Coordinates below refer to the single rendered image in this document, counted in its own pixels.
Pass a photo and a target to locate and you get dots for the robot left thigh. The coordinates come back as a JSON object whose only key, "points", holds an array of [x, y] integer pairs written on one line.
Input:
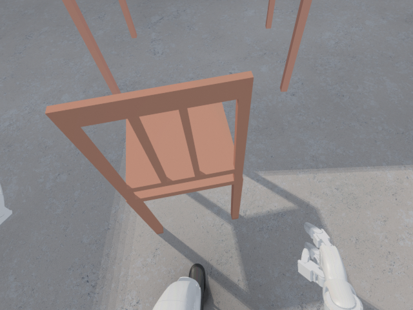
{"points": [[180, 295]]}

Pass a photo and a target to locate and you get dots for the robot right forearm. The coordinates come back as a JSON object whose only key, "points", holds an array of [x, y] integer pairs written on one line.
{"points": [[340, 295]]}

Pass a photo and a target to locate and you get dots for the chair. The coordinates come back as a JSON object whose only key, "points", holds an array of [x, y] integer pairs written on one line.
{"points": [[177, 138]]}

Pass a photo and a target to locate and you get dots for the table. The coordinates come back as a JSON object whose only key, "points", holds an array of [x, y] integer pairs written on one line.
{"points": [[91, 44]]}

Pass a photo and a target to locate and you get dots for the robot left foot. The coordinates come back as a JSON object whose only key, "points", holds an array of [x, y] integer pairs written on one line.
{"points": [[197, 272]]}

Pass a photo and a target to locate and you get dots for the robot right hand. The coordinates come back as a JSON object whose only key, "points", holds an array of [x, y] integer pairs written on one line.
{"points": [[327, 263]]}

